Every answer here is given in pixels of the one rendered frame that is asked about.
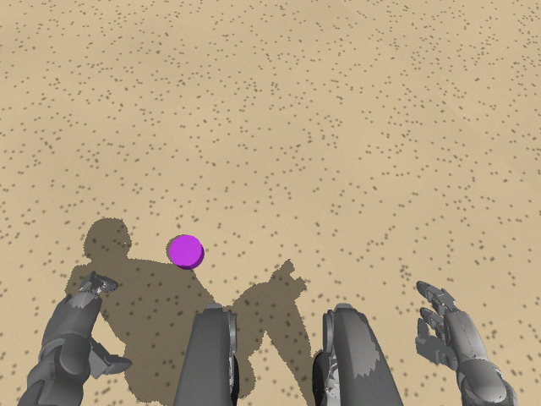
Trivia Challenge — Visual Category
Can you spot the tin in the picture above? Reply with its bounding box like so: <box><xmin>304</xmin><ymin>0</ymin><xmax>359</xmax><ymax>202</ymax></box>
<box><xmin>169</xmin><ymin>235</ymin><xmax>205</xmax><ymax>270</ymax></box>

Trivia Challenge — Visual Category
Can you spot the left robot arm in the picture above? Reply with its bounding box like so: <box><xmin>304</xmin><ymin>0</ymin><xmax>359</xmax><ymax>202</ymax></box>
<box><xmin>17</xmin><ymin>333</ymin><xmax>91</xmax><ymax>406</ymax></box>

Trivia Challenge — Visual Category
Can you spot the right robot arm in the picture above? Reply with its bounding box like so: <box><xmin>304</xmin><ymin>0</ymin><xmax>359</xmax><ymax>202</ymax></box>
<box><xmin>456</xmin><ymin>359</ymin><xmax>517</xmax><ymax>406</ymax></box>

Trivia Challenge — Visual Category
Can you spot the left robot hand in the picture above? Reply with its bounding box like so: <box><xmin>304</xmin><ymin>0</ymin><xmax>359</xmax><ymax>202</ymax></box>
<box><xmin>41</xmin><ymin>271</ymin><xmax>133</xmax><ymax>379</ymax></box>

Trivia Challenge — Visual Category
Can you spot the right robot hand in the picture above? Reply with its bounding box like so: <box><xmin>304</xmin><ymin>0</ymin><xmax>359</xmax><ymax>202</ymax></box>
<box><xmin>415</xmin><ymin>281</ymin><xmax>489</xmax><ymax>372</ymax></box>

